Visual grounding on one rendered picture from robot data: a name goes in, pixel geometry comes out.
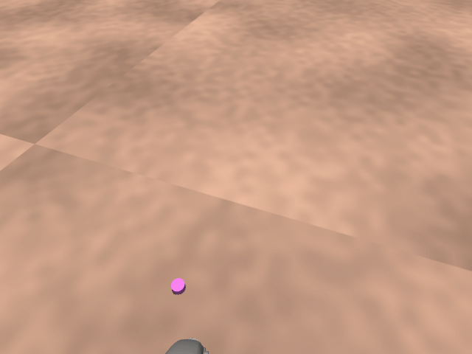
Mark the tin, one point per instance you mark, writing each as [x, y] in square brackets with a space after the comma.
[178, 286]

